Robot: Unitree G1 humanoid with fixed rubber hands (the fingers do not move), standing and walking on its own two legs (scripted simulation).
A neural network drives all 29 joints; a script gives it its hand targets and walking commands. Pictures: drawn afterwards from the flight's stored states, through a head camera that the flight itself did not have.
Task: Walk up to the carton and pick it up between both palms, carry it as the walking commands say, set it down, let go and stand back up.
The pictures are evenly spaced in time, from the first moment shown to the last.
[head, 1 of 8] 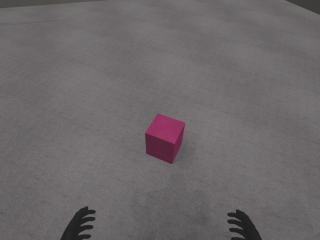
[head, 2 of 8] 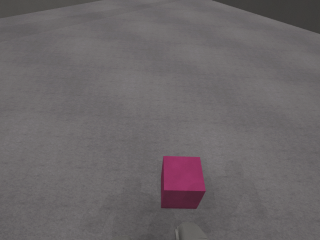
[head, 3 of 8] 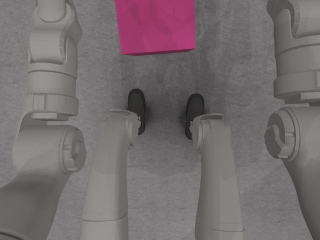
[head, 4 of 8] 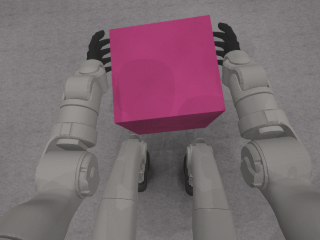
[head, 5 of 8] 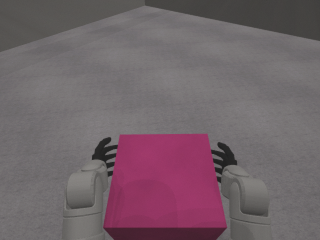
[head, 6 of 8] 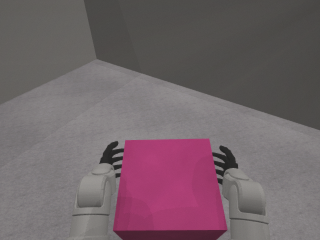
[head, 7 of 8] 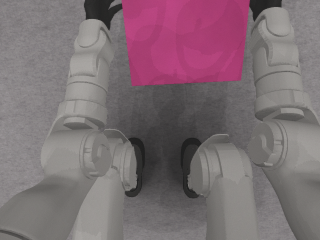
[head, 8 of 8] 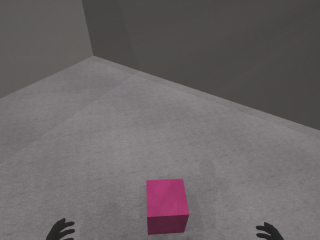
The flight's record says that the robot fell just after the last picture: no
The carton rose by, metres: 0.66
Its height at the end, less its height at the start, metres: +0.00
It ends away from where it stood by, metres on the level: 2.79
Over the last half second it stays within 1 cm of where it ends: yes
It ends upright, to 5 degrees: yes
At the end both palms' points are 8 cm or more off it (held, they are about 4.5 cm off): yes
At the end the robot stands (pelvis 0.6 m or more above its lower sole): yes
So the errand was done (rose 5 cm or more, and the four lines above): yes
